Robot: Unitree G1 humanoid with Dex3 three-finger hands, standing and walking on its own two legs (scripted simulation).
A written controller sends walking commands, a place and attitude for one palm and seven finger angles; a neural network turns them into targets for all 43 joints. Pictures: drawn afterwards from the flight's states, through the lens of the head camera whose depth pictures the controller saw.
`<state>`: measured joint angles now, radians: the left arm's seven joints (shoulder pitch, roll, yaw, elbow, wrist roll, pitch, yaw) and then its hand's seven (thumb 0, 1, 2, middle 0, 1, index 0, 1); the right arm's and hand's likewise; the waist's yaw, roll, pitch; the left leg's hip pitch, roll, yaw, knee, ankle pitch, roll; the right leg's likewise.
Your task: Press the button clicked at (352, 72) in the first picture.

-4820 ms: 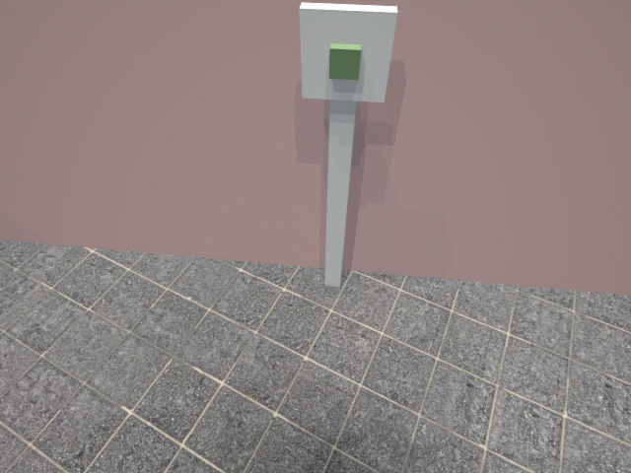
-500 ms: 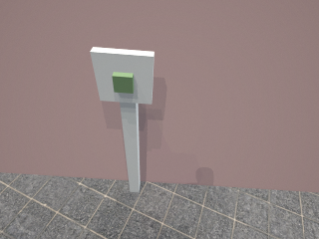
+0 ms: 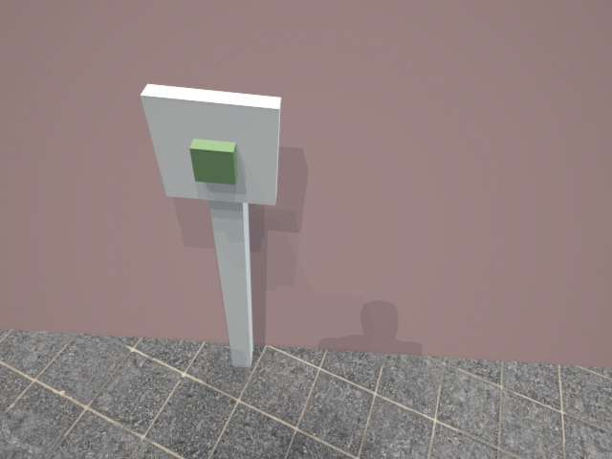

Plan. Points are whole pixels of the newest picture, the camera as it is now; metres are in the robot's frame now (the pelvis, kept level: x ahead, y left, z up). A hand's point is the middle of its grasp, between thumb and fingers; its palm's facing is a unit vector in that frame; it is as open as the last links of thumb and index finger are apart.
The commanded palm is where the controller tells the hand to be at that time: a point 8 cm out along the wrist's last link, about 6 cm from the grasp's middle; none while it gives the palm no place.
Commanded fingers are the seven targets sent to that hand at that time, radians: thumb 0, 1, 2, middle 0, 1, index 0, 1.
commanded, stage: come to a stop and stand still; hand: left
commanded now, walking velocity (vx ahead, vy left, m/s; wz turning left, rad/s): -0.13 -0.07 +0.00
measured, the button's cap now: (215, 160) +0.48 +0.18 +0.12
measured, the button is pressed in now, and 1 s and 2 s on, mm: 0 0 0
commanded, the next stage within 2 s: look again from close up in 1.44 s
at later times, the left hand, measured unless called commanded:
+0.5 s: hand out of the picture -0.06 +0.15 -0.18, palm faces +0.05 -0.99 -0.14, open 7.3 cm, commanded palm none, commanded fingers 0.00 0.90 0.90 -0.20 -0.30 -0.20 -0.30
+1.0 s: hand out of the picture +0.03 +0.18 -0.18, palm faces +0.01 -0.98 -0.22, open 7.3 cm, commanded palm none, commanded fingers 0.00 0.90 0.90 -0.20 -0.30 -0.20 -0.30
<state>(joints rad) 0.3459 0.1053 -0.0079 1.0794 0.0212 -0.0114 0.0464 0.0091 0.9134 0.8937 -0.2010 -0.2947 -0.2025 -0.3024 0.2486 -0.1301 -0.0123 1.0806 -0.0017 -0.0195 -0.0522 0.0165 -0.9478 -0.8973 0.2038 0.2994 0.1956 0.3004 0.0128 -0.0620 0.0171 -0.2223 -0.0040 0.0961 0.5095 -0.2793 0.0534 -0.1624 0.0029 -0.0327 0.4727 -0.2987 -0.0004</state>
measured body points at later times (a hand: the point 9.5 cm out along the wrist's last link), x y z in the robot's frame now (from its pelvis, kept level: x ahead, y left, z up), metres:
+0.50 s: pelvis -0.03 +0.00 +0.00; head -0.04 +0.00 +0.45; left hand -0.06 +0.20 -0.16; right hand -0.05 -0.22 -0.16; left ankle +0.00 +0.08 -0.74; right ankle -0.03 -0.12 -0.74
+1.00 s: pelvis +0.02 +0.01 +0.00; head +0.03 +0.00 +0.45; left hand +0.03 +0.23 -0.16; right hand +0.02 -0.21 -0.16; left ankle +0.00 +0.08 -0.74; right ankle -0.03 -0.12 -0.74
